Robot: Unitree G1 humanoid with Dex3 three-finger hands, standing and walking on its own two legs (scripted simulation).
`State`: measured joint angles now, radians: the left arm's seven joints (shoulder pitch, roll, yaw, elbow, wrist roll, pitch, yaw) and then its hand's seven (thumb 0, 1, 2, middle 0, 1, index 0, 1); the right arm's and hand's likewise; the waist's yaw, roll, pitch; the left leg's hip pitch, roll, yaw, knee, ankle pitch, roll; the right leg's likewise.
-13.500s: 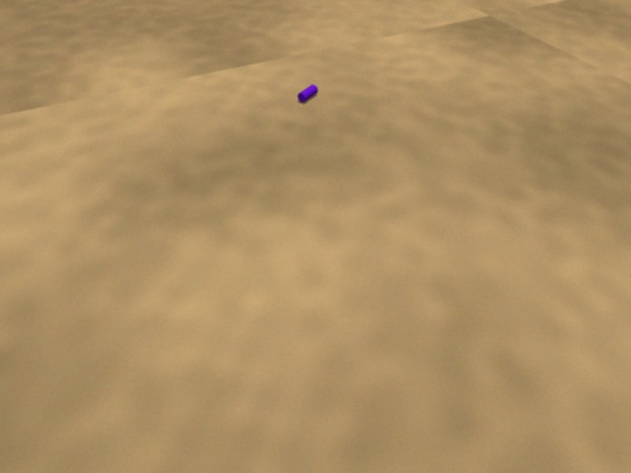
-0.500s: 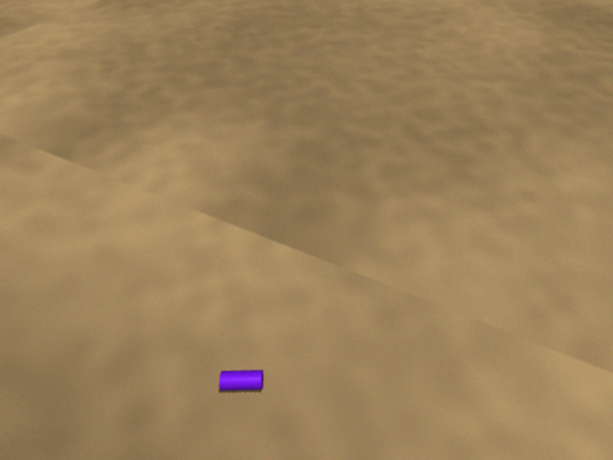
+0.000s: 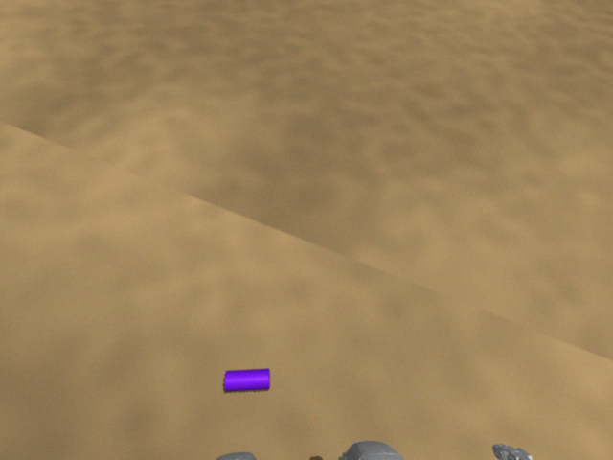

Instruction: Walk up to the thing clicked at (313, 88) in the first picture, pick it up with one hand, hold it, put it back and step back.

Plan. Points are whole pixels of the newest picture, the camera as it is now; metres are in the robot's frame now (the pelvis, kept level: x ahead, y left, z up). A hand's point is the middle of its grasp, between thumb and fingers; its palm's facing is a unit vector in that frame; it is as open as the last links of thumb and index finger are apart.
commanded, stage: walk up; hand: left
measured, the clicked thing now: (247, 379) +0.39 +0.16 -0.74
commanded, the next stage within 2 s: stand in 1.24 s
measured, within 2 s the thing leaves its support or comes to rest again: neither
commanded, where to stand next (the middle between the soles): +0.03 -0.03 m, yaw +1 degrees
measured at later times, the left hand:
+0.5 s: hand (154, 443) +0.15 +0.22 -0.14, palm faces -0.02 -0.95 -0.32, open 7.4 cm
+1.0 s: hand out of the picture +0.08 +0.23 -0.15, palm faces +0.03 -0.95 -0.31, open 7.4 cm
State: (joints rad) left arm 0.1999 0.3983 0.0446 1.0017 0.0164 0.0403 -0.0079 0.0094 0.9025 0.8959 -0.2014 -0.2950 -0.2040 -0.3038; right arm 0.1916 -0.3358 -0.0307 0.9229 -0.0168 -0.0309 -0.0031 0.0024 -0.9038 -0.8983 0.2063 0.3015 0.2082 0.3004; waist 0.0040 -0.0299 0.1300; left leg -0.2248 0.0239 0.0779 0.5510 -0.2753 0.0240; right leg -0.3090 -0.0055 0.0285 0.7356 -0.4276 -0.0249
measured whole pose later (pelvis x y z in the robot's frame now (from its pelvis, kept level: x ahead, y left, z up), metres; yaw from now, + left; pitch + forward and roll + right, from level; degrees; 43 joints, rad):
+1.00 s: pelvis +0.01 -0.02 +0.01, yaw +0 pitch -2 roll +0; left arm 0.11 0.35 0.05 1.09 0.01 0.04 -0.03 0.01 0.90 0.90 -0.20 -0.30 -0.20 -0.30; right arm 0.12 -0.35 0.00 1.08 -0.01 -0.02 -0.01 0.00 -0.91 -0.90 0.20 0.30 0.21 0.30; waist 0.01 -0.01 0.07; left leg -0.14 0.03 0.02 0.38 -0.20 -0.02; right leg -0.15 0.01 -0.02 0.38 -0.19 -0.02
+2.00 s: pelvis +0.03 -0.01 +0.02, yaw +0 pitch -2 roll +0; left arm 0.10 0.35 0.00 1.13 0.01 -0.01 0.00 0.01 0.90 0.90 -0.20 -0.30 -0.21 -0.30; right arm 0.10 -0.35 0.00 1.13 -0.01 -0.01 0.00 0.00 -0.91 -0.90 0.20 0.30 0.20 0.30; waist 0.00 0.00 0.04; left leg -0.07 0.01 0.03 0.30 -0.19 -0.01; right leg -0.09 -0.01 -0.01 0.31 -0.19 0.00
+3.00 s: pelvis +0.03 -0.02 +0.02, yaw +0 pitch -2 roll +0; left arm 0.12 0.35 0.00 1.13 0.01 -0.01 0.00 0.01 0.90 0.90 -0.20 -0.30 -0.21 -0.30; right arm 0.12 -0.35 0.01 1.13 -0.01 -0.01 0.00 0.00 -0.91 -0.90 0.20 0.30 0.20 0.30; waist 0.00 0.00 0.04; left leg -0.08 0.02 0.02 0.30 -0.19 -0.01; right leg -0.09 0.00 -0.02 0.31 -0.18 0.00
